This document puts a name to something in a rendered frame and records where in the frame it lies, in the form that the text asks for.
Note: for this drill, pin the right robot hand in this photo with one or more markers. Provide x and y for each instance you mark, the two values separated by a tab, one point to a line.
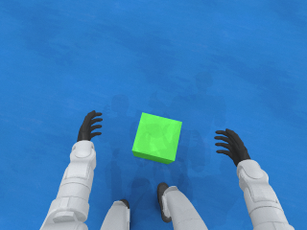
236	148

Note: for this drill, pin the robot right forearm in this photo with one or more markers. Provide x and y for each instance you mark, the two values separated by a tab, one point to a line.
263	206

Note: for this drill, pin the robot left forearm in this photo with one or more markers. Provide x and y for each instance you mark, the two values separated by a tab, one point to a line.
71	203

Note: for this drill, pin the carton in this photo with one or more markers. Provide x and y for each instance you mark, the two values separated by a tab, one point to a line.
156	138

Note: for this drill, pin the right robot thigh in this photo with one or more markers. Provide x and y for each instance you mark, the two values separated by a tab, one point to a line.
182	212

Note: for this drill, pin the robot right foot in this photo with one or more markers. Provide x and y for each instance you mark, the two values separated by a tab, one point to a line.
161	188

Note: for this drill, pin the robot left upper arm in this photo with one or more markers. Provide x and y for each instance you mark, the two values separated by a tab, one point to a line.
69	225

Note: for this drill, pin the left robot hand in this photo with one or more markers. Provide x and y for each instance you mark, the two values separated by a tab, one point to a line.
86	128

